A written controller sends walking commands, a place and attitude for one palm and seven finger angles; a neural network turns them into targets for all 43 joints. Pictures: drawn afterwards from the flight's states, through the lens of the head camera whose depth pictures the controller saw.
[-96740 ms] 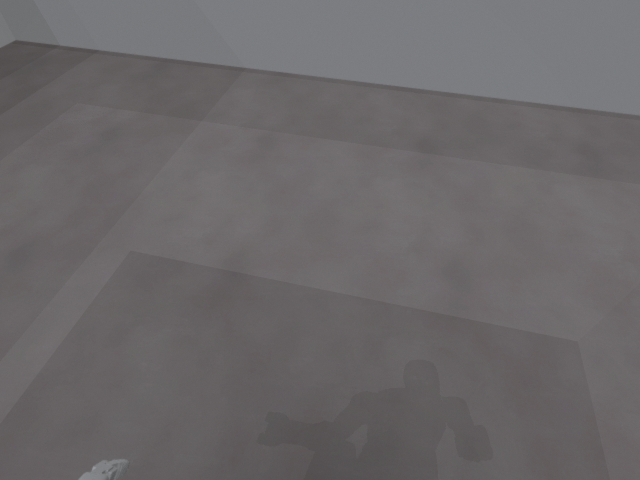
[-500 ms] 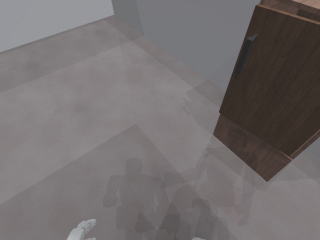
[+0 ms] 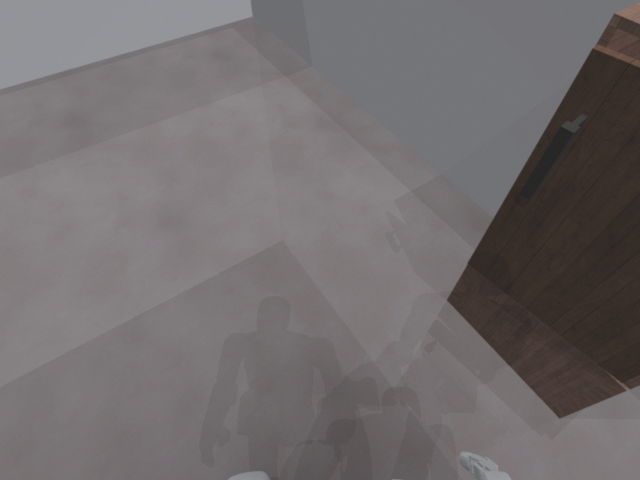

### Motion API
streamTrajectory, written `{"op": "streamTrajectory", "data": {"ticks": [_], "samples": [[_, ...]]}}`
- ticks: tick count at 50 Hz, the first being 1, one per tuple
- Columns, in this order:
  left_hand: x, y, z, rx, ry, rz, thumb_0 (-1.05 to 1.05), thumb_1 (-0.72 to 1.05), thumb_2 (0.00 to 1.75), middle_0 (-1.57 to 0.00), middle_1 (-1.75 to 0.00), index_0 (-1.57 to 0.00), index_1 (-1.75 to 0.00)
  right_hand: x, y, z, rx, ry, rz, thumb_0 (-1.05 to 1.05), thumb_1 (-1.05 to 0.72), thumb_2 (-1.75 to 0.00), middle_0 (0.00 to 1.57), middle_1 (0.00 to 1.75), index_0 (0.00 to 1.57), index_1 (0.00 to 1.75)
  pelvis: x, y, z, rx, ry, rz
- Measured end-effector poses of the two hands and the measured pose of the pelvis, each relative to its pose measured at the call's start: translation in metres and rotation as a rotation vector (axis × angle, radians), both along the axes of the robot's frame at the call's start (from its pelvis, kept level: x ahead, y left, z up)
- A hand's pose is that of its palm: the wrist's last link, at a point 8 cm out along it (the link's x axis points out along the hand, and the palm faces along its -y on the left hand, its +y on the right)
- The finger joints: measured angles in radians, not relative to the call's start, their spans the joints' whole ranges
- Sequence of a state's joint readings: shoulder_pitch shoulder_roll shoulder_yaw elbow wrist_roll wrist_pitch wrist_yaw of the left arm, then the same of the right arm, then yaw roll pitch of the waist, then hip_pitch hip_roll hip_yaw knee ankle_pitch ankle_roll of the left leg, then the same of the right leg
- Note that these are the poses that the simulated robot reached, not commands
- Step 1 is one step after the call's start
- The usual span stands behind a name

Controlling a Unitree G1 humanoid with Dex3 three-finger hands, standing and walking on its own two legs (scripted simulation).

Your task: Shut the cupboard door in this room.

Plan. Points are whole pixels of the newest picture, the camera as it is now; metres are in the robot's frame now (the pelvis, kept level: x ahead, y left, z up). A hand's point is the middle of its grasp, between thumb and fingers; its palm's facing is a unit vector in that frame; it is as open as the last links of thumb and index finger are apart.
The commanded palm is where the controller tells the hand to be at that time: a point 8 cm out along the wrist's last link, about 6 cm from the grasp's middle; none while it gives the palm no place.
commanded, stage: turn to face it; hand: left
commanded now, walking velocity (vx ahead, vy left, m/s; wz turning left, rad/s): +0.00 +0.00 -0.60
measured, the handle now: (553, 158) +0.65 -0.33 +0.01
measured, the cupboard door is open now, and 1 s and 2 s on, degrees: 7 7 7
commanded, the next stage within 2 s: take the last steps up to it in 1.12 s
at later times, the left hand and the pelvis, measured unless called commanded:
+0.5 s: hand (204, 395) +0.23 +0.21 -0.15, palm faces -0.28 -0.93 -0.24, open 7.4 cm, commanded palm none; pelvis +0.05 +0.03 +0.01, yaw -18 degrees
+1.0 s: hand (261, 394) +0.24 +0.13 -0.16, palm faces -0.54 -0.82 -0.20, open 7.4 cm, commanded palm none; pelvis +0.06 +0.02 +0.00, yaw -33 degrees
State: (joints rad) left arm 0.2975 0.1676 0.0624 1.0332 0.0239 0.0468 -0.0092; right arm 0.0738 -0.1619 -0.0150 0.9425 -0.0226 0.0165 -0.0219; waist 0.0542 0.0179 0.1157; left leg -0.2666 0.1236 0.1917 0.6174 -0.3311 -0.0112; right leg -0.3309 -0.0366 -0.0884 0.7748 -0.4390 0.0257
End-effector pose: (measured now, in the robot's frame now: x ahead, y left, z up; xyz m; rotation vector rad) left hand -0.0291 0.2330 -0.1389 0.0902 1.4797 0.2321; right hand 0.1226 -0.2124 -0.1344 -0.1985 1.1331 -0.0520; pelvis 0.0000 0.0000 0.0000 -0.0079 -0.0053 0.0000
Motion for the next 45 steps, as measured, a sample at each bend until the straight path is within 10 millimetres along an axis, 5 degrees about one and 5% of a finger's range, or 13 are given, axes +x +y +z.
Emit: {"op": "streamTrajectory", "data": {"ticks": [5, 11, 17, 23, 30, 37, 45], "samples": [[0.058, 0.003, 0.0, 0.051, -0.11, -0.071, 0.0, 0.91, 0.89, -0.2, -0.3, -0.2, -0.3, -0.011, -0.024, -0.018, 0.001, 0.073, -0.091, 0.0, -0.91, -0.9, 0.21, 0.3, 0.2, 0.3, 0.015, -0.006, -0.009, 0.008, 0.014, -0.042], [0.114, 0.012, 0.008, 0.054, -0.146, -0.173, 0.0, 0.91, 0.89, -0.2, -0.3, -0.2, -0.3, -0.017, -0.038, 0.004, -0.055, 0.074, -0.187, 0.01, -0.91, -0.9, 0.2, 0.29, 0.2, 0.3, 0.029, 0.003, 0.003, 0.011, 0.035, -0.121], [0.174, 0.034, -0.006, 0.03, -0.178, -0.28, 0.0, 0.9, 0.89, -0.2, -0.3, -0.2, -0.3, -0.022, -0.036, 0.019, -0.125, 0.004, -0.271, 0.01, -0.91, -0.9, 0.2, 0.29, 0.2, 0.3, 0.045, 0.024, -0.003, -0.006, 0.036, -0.21], [0.245, 0.033, 0.01, 0.015, -0.262, -0.409, 0.0, 0.91, 0.89, -0.2, -0.3, -0.2, -0.3, -0.064, -0.025, 0.032, -0.142, 0.066, -0.338, 0.0, -0.91, -0.9, 0.2, 0.29, 0.2, 0.3, 0.052, 0.031, 0.009, -0.024, 0.029, -0.288], [0.309, -0.007, 0.029, -0.005, -0.358, -0.573, 0.0, 0.91, 0.9, -0.2, -0.3, -0.19, -0.3, -0.127, -0.017, 0.026, -0.102, 0.158, -0.486, 0.0, -0.9, -0.9, 0.21, 0.3, 0.2, 0.3, 0.055, 0.026, 0.012, -0.032, 0.024, -0.387], [0.333, -0.065, 0.031, 0.0, -0.437, -0.717, 0.0, 0.91, 0.9, -0.2, -0.3, -0.2, -0.3, -0.18, -0.027, -0.009, -0.038, 0.232, -0.623, 0.01, -0.9, -0.9, 0.21, 0.3, 0.2, 0.3, 0.052, 0.006, -0.007, -0.009, 0.017, -0.468], [0.301, -0.075, 0.023, -0.028, -0.321, -0.747, 0.0, 0.9, 0.89, -0.2, -0.3, -0.2, -0.3, -0.164, -0.028, 0.004, -0.037, 0.158, -0.682, 0.01, -0.91, -0.9, 0.2, 0.29, 0.2, 0.3, 0.055, 0.008, 0.004, 0.007, 0.011, -0.534]]}}
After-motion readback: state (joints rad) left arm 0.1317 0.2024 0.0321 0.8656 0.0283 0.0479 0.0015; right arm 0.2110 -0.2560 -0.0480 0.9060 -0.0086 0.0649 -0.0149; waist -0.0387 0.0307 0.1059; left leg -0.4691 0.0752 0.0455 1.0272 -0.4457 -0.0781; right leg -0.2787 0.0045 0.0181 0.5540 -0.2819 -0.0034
